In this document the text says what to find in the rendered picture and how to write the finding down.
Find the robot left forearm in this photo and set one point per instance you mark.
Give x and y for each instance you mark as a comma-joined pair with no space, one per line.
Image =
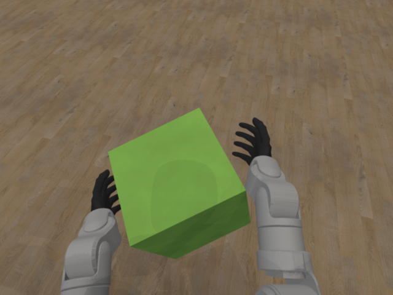
87,262

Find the robot right forearm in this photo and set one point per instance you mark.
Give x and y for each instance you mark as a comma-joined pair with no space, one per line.
277,206

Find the robot right hand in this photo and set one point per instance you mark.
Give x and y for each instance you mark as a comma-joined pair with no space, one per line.
261,141

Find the carton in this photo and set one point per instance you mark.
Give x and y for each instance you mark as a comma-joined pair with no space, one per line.
177,188

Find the robot left hand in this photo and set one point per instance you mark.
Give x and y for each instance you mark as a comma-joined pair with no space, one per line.
101,193

